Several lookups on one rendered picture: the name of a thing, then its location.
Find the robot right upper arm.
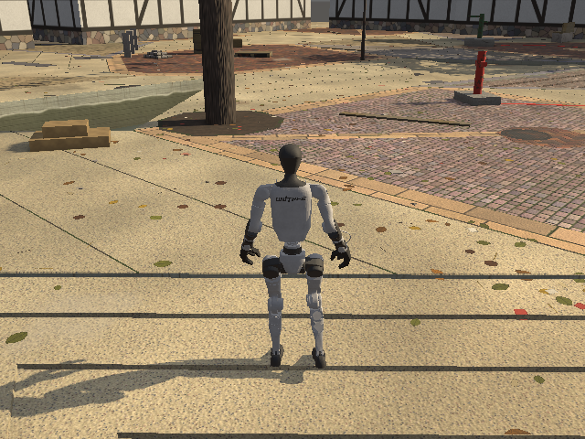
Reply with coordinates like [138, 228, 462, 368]
[310, 183, 337, 234]

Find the robot left shin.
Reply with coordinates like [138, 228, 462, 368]
[268, 297, 282, 355]

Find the robot shin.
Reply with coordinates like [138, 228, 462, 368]
[310, 293, 324, 357]
[268, 297, 282, 355]

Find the right robot forearm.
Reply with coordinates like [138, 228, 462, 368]
[328, 219, 347, 253]

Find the robot right shin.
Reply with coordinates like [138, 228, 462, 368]
[310, 293, 324, 357]

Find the robot left hand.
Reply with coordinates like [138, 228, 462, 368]
[239, 246, 261, 265]

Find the robot right hand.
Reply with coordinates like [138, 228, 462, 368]
[330, 246, 351, 269]

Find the robot left upper arm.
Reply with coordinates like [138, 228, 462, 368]
[248, 184, 272, 233]

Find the left robot forearm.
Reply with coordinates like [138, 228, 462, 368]
[241, 219, 258, 251]

